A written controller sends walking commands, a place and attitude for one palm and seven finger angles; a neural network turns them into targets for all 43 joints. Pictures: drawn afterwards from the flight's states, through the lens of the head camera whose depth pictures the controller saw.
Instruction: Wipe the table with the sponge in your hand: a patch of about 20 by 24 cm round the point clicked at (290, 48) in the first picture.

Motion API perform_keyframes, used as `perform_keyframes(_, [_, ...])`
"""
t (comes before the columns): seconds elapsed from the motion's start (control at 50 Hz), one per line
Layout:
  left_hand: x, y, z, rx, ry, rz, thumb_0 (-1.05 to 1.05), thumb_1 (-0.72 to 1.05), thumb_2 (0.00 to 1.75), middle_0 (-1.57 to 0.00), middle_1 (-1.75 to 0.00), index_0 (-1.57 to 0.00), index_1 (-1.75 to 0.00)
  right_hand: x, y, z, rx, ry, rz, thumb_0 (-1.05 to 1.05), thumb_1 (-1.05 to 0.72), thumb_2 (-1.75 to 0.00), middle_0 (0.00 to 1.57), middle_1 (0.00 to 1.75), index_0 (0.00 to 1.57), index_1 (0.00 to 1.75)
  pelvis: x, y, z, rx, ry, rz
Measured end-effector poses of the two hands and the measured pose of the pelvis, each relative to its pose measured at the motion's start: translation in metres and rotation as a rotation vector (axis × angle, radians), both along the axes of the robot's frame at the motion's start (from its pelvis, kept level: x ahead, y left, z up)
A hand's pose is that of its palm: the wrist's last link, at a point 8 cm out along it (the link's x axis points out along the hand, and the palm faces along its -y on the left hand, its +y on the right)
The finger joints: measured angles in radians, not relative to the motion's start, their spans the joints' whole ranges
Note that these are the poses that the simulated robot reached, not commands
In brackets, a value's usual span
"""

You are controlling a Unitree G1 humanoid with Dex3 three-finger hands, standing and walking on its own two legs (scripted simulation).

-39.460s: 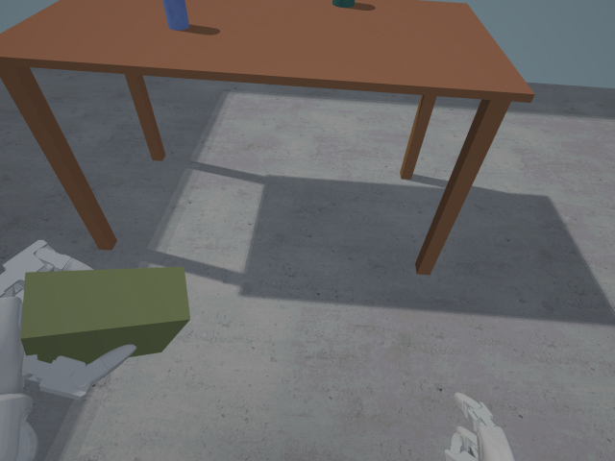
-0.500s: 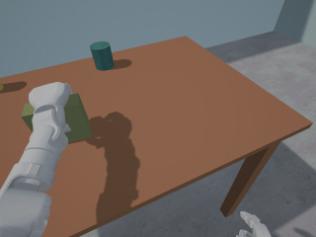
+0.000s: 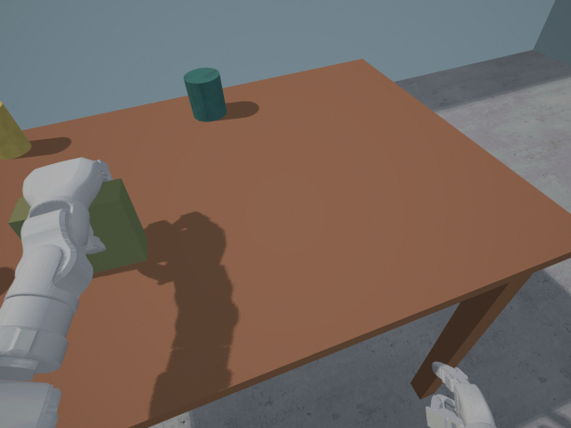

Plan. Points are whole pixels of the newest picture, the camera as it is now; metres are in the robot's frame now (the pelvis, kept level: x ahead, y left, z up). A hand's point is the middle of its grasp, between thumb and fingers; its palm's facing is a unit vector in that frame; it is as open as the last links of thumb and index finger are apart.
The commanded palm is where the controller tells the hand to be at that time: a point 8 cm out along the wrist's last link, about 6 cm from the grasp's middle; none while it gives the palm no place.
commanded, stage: wipe back along the first lane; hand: left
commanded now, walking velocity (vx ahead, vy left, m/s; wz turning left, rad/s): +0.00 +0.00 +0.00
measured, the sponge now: (93, 241) +0.33 +0.34 +0.09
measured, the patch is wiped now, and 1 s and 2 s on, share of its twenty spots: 0.95 0.95 0.95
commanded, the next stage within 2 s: lift the sponge slowly off the table in 1.52 s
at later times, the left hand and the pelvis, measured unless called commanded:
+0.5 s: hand (87, 241) +0.30 +0.30 +0.13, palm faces +0.03 -0.03 -1.00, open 9.8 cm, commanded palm +0.26 +0.29 +0.17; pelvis -0.02 -0.02 +0.00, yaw +0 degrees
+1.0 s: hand (84, 267) +0.26 +0.29 +0.13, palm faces +0.12 -0.04 -0.99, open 9.8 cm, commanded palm +0.21 +0.27 +0.16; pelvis -0.01 -0.01 -0.01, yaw -2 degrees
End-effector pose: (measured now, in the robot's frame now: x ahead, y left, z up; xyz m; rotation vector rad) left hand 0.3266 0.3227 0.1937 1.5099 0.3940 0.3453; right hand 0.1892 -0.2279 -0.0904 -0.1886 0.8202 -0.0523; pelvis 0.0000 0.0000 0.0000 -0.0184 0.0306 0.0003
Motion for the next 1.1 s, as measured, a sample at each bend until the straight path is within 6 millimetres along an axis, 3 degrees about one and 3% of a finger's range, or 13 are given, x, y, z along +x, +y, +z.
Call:
perform_keyframes(0.24, [-0.036, -0.018, -0.005, -0.01, -0.054, -0.013, -0.01, -0.5, 1.1, -0.71, -1.41, -0.76, -1.4, -0.012, -0.011, -0.005, 0.008, 0.008, -0.005, 0.01, -0.9, -0.9, 0.2, 0.3, 0.2, 0.29, -0.009, -0.008, -0.001, 0.004, -0.027, 0.001])
perform_keyframes(0.48, [-0.048, -0.025, -0.005, 0.001, -0.048, 0.007, -0.01, -0.5, 1.1, -0.71, -1.42, -0.75, -1.41, -0.008, -0.018, 0.008, 0.015, -0.077, -0.016, 0.01, -0.9, -0.9, 0.2, 0.3, 0.2, 0.29, -0.019, -0.017, -0.002, 0.007, -0.046, -0.007])
perform_keyframes(0.7, [-0.06, -0.032, -0.008, 0.014, -0.071, -0.008, -0.01, -0.49, 1.1, -0.69, -1.44, -0.74, -1.42, -0.012, -0.026, 0.005, 0.014, -0.073, -0.031, 0.01, -0.9, -0.9, 0.2, 0.3, 0.2, 0.29, -0.018, -0.019, -0.004, 0.007, -0.05, -0.017])
perform_keyframes(1.1, [-0.104, -0.047, -0.008, -0.014, -0.164, -0.018, 0.01, -0.48, 1.09, -0.68, -1.45, -0.73, -1.44, 0.019, 0.003, 0.016, 0.064, -0.146, 0.016, 0.01, -0.9, -0.9, 0.2, 0.3, 0.18, 0.29, -0.015, -0.008, -0.006, 0.007, -0.055, -0.03])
